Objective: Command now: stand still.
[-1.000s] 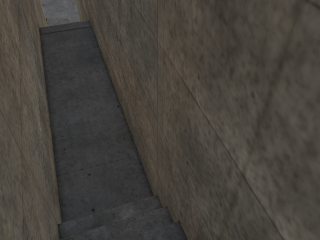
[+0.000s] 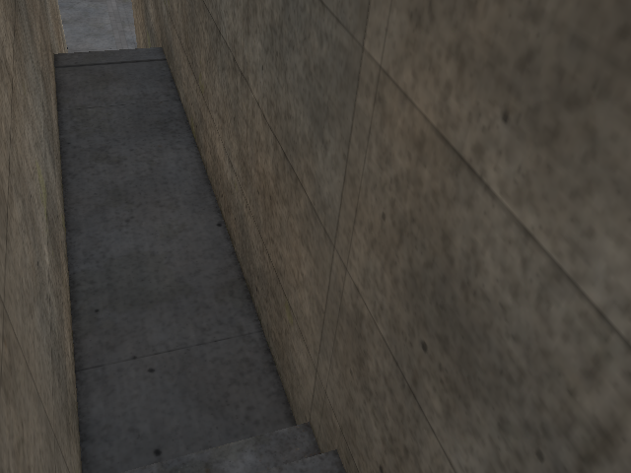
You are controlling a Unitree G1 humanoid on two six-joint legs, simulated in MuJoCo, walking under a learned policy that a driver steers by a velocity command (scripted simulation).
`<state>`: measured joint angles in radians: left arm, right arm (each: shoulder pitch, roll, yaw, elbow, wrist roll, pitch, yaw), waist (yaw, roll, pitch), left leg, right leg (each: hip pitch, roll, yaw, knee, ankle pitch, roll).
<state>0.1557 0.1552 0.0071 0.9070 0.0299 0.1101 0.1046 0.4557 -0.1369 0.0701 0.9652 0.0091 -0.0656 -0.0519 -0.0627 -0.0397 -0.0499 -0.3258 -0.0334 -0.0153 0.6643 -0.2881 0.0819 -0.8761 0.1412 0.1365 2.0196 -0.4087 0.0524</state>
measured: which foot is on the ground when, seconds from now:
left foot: down 0.00-0.28, up 0.30-0.86, down 0.88-1.00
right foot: up 0.00-0.26, down 0.28-0.88, up 0.90-1.00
